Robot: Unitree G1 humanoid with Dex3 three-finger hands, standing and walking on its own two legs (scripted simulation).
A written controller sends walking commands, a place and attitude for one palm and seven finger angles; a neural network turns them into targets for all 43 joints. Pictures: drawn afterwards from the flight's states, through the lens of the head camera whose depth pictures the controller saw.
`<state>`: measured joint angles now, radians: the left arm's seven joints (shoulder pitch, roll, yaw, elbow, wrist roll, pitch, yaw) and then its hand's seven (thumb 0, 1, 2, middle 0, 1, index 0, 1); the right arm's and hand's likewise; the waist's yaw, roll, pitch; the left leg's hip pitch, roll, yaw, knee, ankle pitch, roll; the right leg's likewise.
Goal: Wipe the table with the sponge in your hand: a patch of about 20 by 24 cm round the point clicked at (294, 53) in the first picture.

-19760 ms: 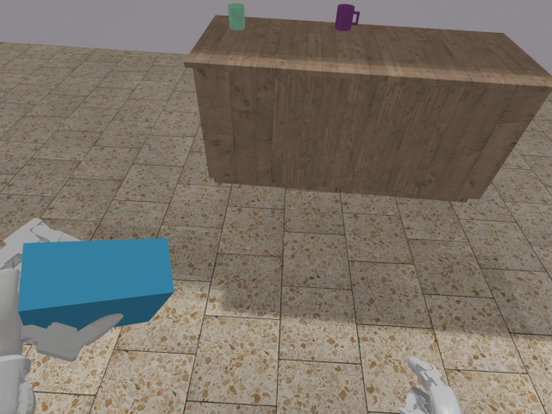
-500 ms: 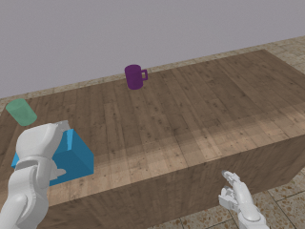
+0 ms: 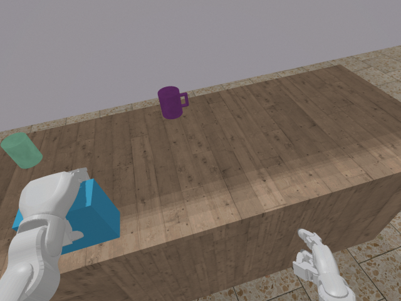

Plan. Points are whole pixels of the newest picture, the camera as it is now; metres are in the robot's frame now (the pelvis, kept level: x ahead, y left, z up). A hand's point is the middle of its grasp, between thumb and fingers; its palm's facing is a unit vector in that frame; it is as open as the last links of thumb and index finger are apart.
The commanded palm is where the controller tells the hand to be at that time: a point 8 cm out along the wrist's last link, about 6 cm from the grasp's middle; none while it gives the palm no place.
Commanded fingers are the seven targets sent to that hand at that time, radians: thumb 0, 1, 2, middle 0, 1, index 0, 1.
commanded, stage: move the sponge above the wiping area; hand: left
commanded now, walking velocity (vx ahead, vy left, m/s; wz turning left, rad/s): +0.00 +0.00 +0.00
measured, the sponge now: (79, 224) +0.22 +0.30 +0.05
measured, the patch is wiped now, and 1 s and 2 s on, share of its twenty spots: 0.00 0.00 0.00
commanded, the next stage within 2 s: lower the sponge onto the table in 1.84 s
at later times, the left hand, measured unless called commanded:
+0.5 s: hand (72, 208) +0.23 +0.31 +0.08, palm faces -0.01 -0.08 -1.00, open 9.9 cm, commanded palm +0.20 +0.29 +0.15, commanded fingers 0.00 0.10 1.30 -1.20 -1.60 -1.20 -1.60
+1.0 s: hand (72, 215) +0.22 +0.31 +0.07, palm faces -0.02 -0.09 -1.00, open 9.9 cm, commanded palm +0.20 +0.30 +0.13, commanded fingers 0.00 0.10 1.30 -1.20 -1.60 -1.20 -1.60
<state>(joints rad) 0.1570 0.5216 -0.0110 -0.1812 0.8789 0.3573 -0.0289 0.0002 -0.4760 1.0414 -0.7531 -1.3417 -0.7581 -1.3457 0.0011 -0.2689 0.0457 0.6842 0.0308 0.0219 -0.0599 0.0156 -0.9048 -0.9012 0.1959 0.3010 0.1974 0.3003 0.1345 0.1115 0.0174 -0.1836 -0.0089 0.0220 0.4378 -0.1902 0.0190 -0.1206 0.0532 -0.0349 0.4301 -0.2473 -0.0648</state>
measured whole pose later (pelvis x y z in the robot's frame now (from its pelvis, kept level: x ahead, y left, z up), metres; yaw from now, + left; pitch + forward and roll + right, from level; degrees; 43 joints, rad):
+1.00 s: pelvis +0.01 +0.01 +0.00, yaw +0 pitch -2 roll +0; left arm 0.17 0.48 -0.04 -0.08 0.91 0.34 0.04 0.00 -0.48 1.04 -0.75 -1.34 -0.76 -1.35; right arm 0.01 -0.25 0.03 0.69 0.03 0.03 -0.05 0.01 -0.90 -0.90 0.20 0.30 0.20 0.30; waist 0.13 0.10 0.00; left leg -0.21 -0.02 0.02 0.45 -0.20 0.03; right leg -0.14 0.05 -0.03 0.43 -0.25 -0.05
